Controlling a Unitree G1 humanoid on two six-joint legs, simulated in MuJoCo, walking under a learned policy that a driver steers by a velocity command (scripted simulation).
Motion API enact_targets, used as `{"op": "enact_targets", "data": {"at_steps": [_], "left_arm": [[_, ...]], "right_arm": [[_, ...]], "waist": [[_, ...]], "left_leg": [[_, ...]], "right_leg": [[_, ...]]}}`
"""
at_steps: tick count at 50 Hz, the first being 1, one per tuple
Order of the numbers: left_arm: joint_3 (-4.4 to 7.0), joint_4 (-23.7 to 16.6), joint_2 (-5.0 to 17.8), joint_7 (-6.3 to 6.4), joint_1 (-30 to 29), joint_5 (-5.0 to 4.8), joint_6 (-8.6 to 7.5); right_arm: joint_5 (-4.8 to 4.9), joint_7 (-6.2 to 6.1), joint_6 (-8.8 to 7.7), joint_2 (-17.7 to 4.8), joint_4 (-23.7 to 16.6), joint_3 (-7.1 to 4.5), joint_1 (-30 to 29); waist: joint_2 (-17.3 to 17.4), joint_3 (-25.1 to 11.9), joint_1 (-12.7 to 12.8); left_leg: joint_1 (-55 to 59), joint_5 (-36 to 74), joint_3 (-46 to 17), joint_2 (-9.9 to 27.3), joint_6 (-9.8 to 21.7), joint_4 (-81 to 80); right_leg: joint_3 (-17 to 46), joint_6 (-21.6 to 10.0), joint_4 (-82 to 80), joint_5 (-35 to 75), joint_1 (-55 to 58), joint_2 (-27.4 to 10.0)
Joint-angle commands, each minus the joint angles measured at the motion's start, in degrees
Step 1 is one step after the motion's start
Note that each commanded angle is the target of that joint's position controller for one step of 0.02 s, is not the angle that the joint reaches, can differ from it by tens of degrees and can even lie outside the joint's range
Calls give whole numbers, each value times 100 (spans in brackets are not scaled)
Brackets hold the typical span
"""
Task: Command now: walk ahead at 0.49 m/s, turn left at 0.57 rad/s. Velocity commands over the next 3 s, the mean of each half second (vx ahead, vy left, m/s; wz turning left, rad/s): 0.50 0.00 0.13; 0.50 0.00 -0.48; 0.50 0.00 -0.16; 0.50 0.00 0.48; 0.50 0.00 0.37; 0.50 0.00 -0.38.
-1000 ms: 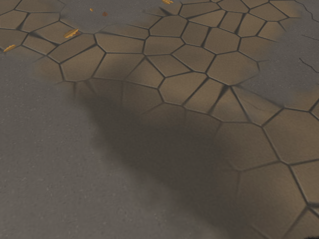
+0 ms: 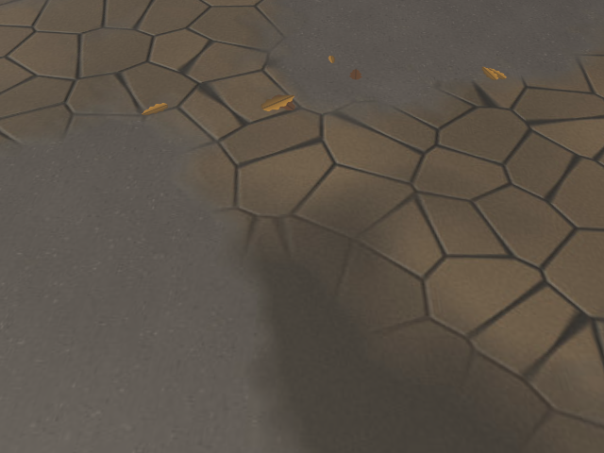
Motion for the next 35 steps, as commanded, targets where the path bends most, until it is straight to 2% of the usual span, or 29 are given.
{"op": "enact_targets", "data": {"at_steps": [1, 3, 5, 8, 10, 11, 12, 13, 14, 15, 16, 17, 18, 19, 21, 24, 26, 29, 32, 34, 35], "left_arm": [[54, -397, 227, 75, -146, 8, 40], [26, -520, 188, 42, -531, -71, 22], [25, -597, 255, -32, -771, -122, -27], [60, -744, 417, -178, -993, -124, -149], [112, -734, 538, -211, -749, -128, -202], [175, -609, 633, -192, -259, -111, -222], [261, -440, 868, -161, 582, -63, -235], [396, -285, 1347, -132, 1562, 0, -210], [460, 1, 1325, -208, 2073, -116, -114], [325, -62, 828, -214, 1901, -236, -85], [257, -171, 638, -209, 1440, -241, -24], [215, -258, 595, -232, 1154, -199, 27], [193, -300, 536, -255, 1024, -161, 58], [173, -313, 495, -269, 970, -128, 76], [187, -300, 515, -272, 993, -181, 85], [284, -246, 782, -177, 1165, -242, 131], [315, -197, 867, -131, 1376, -264, 185], [328, -146, 888, -99, 1674, -307, 262], [352, -180, 912, -58, 1638, -324, 343], [300, -252, 715, -49, 1504, -295, 387], [194, -375, 409, -68, 1346, -235, 368]], "right_arm": [[63, -135, -73, -913, -459, -226, -47], [103, -160, -39, -931, -436, -234, 170], [107, -165, -23, -897, -375, -219, 368], [78, -181, 13, -854, -302, -187, 576], [42, -182, 56, -939, -319, -199, 478], [34, -173, 68, -900, -355, -175, 362], [-25, -146, 47, -747, -444, -102, 192], [-30, -118, -33, -492, -514, -3, 578], [57, -91, -122, -432, -435, 51, 1076], [135, -69, -172, -922, -501, -41, 612], [111, -63, -192, -1020, -642, -61, -23], [0, -66, -219, -933, -740, -48, -357], [-92, -65, -245, -847, -782, -65, -434], [-120, -65, -255, -744, -807, -62, -358], [-130, -84, -236, -570, -816, -27, -264], [-137, -120, -231, -392, -1013, 63, -878], [-93, -94, -251, -389, -1097, 82, -1301], [-11, -55, -286, -557, -1243, 30, -1717], [21, -42, -345, -795, -1315, -84, -1736], [-12, -87, -371, -963, -1159, -206, -1080], [-94, -143, -382, -1238, -1059, -300, -260]], "waist": [[460, 66, 24], [609, -16, -177], [665, -84, -345], [706, -78, -404], [891, -125, -209], [926, -312, 67], [803, -919, 461], [-228, -1824, 589], [-1602, -2084, 561], [-1034, -1278, 617], [-432, -511, 599], [-22, -106, 495], [119, 71, 345], [10, 30, 198], [-245, -97, 99], [-310, -67, 233], [-372, -57, 378], [-432, -52, 494], [-517, -72, 340], [-498, -325, -38], [-112, -918, -435]], "left_leg": [[-875, 677, -1097, 1153, 736, -758], [-471, 378, -1207, 1189, 612, -622], [-44, 263, -1404, 1389, 585, -447], [652, 471, -1821, 1722, 575, -8], [862, 990, -1978, 1812, 486, 262], [849, 1651, -1887, 1623, 380, 640], [555, 2107, -1523, 1361, 202, 1653], [-1072, 1137, -818, 722, -195, 3477], [-2616, -2180, -397, 298, -489, 4871], [-3384, -2134, -593, 721, -420, 5377], [-3560, -1568, -371, 968, -423, 5428], [-3455, -1188, -203, 1122, -438, 5144], [-3222, -948, -176, 1266, -473, 4761], [-2912, -842, -135, 1341, -525, 4443], [-2543, -770, 67, 1304, -682, 3782], [-2082, -36, 208, 1151, -878, 2445], [-1699, 635, 213, 998, -938, 1716], [-1379, 943, 79, 864, -945, 1168], [-906, 587, -25, 851, -802, 726], [141, 382, 11, 989, -570, 351], [1385, 159, -639, 1770, -245, 395]], "right_leg": [[-386, 156, -1332, 987, 687, 344], [-375, 169, -2179, 1249, 739, 506], [-361, 138, -2550, 1353, 778, 536], [-329, -94, -2976, 897, 767, 593], [-436, -313, -3219, 394, 1223, 695], [-534, -490, -3491, 398, 1918, 788], [-194, -828, -3336, 611, 3124, 378], [1375, -1638, -3169, 660, 5361, -665], [3417, -2238, -3883, -609, 6278, -1470], [3610, -2000, -4177, -1764, 5857, -1372], [2905, -1775, -4325, -1591, 5058, -1130], [2382, -1714, -4485, -952, 4350, -869], [2054, -1651, -4608, -309, 3871, -640], [1780, -1606, -4698, 135, 3575, -437], [1293, -1620, -4760, 849, 3250, -184], [853, -1556, -4771, 1160, 2771, 10], [792, -1449, -4703, 955, 2588, 87], [1120, -1357, -4493, 515, 2698, -29], [1598, -1192, -4135, 88, 2914, -151], [1550, -948, -3440, 154, 2724, 168], [1159, -734, -2133, -147, 2121, 490]]}}
Next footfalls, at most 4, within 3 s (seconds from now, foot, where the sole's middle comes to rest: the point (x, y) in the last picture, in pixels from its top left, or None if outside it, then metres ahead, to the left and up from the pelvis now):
0.24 right None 0.31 -0.14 -0.78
0.70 left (260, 441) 0.53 0.09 -0.78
1.22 right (403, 355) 0.73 -0.25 -0.78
1.78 left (336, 243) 1.08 -0.11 -0.78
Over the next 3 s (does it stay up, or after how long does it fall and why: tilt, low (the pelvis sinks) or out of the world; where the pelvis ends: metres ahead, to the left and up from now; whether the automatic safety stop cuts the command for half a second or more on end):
stays up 1.54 -0.14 0.00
